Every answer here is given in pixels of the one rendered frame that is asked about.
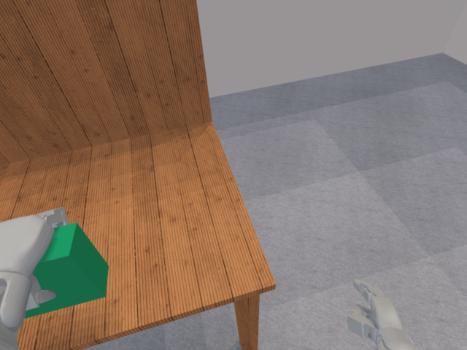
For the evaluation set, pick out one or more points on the sponge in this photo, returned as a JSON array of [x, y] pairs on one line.
[[71, 267]]

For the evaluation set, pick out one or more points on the robot right hand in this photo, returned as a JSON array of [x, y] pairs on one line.
[[365, 322]]

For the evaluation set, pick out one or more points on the robot right forearm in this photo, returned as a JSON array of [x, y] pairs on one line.
[[392, 338]]

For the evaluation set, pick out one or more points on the table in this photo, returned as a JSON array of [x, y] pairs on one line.
[[104, 110]]

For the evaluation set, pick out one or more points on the robot left hand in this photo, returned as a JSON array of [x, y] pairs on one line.
[[23, 243]]

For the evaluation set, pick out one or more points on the robot left forearm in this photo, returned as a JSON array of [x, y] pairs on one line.
[[14, 293]]

